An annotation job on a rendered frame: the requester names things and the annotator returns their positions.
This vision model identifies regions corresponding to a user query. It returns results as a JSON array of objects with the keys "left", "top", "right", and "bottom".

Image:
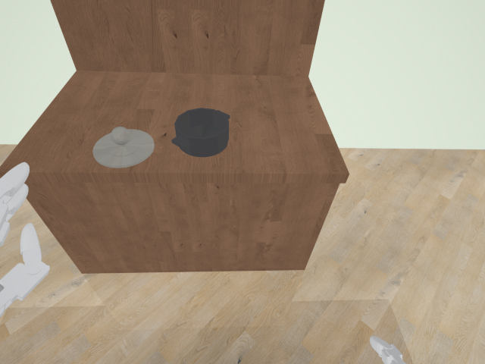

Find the robot left hand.
[{"left": 0, "top": 162, "right": 50, "bottom": 317}]

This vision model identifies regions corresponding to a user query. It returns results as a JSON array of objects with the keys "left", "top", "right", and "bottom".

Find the lid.
[{"left": 92, "top": 129, "right": 155, "bottom": 168}]

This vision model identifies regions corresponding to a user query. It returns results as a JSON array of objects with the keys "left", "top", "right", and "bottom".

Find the knob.
[{"left": 111, "top": 127, "right": 130, "bottom": 145}]

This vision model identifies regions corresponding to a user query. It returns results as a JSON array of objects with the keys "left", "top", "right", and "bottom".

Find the table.
[{"left": 0, "top": 0, "right": 349, "bottom": 274}]

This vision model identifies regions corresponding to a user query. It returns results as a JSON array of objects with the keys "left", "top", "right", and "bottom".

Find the robot right hand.
[{"left": 370, "top": 336, "right": 406, "bottom": 364}]

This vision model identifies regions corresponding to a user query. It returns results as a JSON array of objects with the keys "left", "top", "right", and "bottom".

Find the pot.
[{"left": 171, "top": 108, "right": 230, "bottom": 157}]

